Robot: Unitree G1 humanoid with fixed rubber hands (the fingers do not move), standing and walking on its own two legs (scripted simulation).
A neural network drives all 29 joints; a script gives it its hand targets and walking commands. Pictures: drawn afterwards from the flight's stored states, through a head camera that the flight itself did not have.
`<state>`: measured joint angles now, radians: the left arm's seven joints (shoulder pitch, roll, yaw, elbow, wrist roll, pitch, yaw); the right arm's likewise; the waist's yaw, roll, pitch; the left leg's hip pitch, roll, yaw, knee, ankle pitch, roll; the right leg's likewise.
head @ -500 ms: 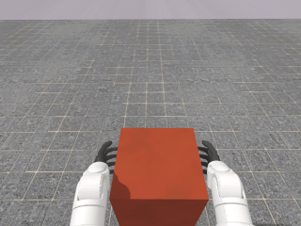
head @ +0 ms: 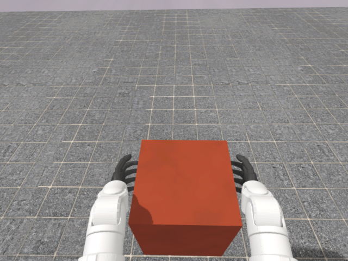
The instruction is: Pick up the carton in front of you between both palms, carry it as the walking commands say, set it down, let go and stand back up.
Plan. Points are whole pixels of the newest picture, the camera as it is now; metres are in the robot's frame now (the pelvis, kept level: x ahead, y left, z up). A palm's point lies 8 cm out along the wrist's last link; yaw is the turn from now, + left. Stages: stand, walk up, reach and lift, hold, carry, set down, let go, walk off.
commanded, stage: hold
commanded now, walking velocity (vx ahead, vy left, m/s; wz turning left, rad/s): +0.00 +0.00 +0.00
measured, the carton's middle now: (183, 200) +0.29 -0.01 -0.04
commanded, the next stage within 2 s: set down in 0.46 s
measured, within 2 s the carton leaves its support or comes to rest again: neither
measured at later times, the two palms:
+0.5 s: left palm (113, 201) +0.25 +0.15 +0.04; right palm (246, 187) +0.28 -0.15 +0.03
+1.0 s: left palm (132, 204) +0.31 +0.14 -0.09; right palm (235, 195) +0.33 -0.16 -0.10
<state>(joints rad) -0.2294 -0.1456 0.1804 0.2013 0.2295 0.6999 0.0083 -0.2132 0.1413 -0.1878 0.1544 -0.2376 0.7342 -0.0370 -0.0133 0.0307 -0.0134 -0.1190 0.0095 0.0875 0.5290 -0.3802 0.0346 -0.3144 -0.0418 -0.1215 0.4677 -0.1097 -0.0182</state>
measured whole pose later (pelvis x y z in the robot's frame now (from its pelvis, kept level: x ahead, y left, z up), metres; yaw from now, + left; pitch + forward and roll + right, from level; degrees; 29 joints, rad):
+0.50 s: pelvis -0.02 -0.03 +0.00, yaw +7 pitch -7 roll +0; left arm -0.26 -0.15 0.22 0.28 0.24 0.63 -0.01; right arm -0.23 0.15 -0.20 0.18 -0.26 0.70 -0.04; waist 0.00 0.06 0.09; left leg -0.04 0.00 -0.04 0.48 -0.31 0.00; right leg -0.19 -0.01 -0.07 0.40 -0.09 -0.02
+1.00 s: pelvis -0.05 -0.05 -0.04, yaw +8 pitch +14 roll +1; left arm -0.61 -0.14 0.48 0.64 0.36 0.21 -0.04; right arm -0.57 0.17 -0.45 0.53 -0.36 0.27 -0.03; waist -0.03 0.06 0.10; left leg -0.71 -0.02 -0.06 0.89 -0.42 -0.02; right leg -0.85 0.01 -0.03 0.80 -0.18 -0.05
